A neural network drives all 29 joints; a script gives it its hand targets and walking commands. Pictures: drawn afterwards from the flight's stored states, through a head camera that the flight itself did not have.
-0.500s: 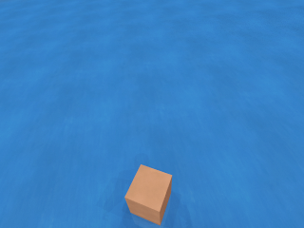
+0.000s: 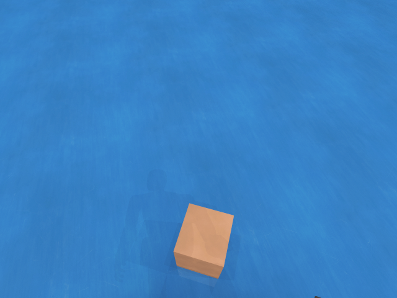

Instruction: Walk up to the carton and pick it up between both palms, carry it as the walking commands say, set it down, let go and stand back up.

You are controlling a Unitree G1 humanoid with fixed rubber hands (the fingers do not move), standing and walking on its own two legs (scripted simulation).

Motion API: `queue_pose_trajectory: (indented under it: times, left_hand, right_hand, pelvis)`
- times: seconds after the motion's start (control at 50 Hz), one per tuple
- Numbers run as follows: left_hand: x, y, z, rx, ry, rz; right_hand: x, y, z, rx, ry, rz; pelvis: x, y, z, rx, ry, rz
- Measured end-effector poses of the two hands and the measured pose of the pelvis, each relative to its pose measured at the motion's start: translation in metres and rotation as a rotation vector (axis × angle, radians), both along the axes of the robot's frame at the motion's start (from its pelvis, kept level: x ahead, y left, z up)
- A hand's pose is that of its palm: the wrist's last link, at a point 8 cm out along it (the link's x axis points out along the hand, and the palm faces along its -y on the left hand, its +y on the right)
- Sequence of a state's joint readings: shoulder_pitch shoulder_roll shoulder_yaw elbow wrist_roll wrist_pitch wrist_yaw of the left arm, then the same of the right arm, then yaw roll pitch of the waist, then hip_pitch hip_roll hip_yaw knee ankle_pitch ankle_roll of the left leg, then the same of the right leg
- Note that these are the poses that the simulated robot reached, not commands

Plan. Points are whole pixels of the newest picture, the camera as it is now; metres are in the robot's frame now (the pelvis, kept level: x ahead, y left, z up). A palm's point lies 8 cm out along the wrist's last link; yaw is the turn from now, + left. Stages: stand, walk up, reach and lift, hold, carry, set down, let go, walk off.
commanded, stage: walk up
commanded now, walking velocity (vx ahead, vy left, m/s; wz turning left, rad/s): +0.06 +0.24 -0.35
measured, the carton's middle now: (203, 241) +0.43 +0.01 -0.64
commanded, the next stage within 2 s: none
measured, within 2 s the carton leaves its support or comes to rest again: neither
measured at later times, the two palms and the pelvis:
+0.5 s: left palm (82, 290) +0.16 +0.27 -0.12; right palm out of the picture +0.02 -0.18 -0.13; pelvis +0.04 +0.06 +0.01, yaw -8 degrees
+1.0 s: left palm out of the picture +0.12 +0.26 -0.11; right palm out of the picture +0.00 -0.22 -0.15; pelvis +0.01 +0.03 +0.00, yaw -13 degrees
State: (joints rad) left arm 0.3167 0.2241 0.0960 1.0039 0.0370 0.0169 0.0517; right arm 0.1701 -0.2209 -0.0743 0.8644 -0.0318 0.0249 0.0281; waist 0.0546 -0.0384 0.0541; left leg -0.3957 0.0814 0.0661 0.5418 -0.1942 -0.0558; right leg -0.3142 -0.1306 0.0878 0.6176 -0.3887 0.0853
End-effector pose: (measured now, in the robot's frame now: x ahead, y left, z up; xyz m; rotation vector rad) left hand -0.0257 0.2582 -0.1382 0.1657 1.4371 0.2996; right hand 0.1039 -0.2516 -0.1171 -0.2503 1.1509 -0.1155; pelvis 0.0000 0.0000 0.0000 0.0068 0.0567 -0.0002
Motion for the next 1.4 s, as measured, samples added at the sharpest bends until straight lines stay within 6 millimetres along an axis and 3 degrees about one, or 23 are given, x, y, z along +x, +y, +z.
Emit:
queue_pose_trajectory:
  times: [0.06,0.18,0.3,0.4,0.52,0.64,0.7,0.84,0.94,1.1,1.18,1.28,1.4]
  left_hand:
    - [0.025,0.026,-0.003,0.005,0.000,-0.060]
    - [0.107,0.053,0.007,0.002,-0.135,-0.156]
    - [0.171,0.039,0.020,-0.020,-0.253,-0.238]
    - [0.186,0.019,0.029,-0.051,-0.266,-0.303]
    - [0.185,0.014,0.018,-0.087,-0.245,-0.302]
    - [0.173,0.021,0.003,-0.105,-0.196,-0.287]
    - [0.171,0.024,0.002,-0.090,-0.165,-0.323]
    - [0.175,0.011,0.011,-0.076,-0.181,-0.353]
    - [0.164,-0.002,0.016,-0.030,-0.196,-0.372]
    - [0.128,0.025,0.037,0.056,-0.146,-0.336]
    - [0.122,0.042,0.037,0.055,-0.168,-0.311]
    - [0.115,0.068,0.021,0.007,-0.174,-0.277]
    - [0.109,0.093,0.010,-0.041,-0.126,-0.283]
  right_hand:
    - [-0.007,0.027,0.003,0.006,-0.001,-0.032]
    - [-0.040,0.060,-0.002,0.021,0.059,-0.149]
    - [-0.064,0.078,-0.020,0.069,0.098,-0.225]
    - [-0.079,0.079,-0.022,0.097,0.124,-0.287]
    - [-0.079,0.069,-0.010,0.044,0.126,-0.312]
    - [-0.071,0.061,-0.001,-0.021,0.094,-0.320]
    - [-0.077,0.057,-0.001,-0.042,0.079,-0.332]
    - [-0.100,0.052,-0.017,0.016,0.138,-0.346]
    - [-0.108,0.042,-0.036,0.070,0.172,-0.350]
    - [-0.106,0.024,-0.024,0.067,0.167,-0.331]
    - [-0.107,0.033,-0.018,0.055,0.161,-0.314]
    - [-0.111,0.060,-0.009,0.013,0.140,-0.292]
    - [-0.138,0.104,0.003,0.003,0.145,-0.325]
  pelvis:
    - [0.003,0.018,0.002,-0.005,-0.007,-0.038]
    - [0.014,0.042,0.007,0.005,-0.014,-0.086]
    - [0.024,0.057,0.005,0.029,-0.031,-0.120]
    - [0.032,0.059,0.010,-0.005,-0.050,-0.133]
    - [0.037,0.060,0.012,-0.024,-0.058,-0.141]
    - [0.039,0.064,0.008,-0.010,-0.057,-0.167]
    - [0.034,0.063,0.007,-0.018,-0.064,-0.182]
    - [0.027,0.049,0.004,-0.006,-0.077,-0.205]
    - [0.021,0.034,-0.002,-0.012,-0.082,-0.207]
    - [0.001,0.042,0.012,0.022,-0.065,-0.219]
    - [-0.005,0.053,0.013,0.010,-0.057,-0.207]
    - [-0.008,0.078,0.009,-0.007,-0.054,-0.211]
    - [-0.004,0.107,0.012,-0.016,-0.062,-0.233]
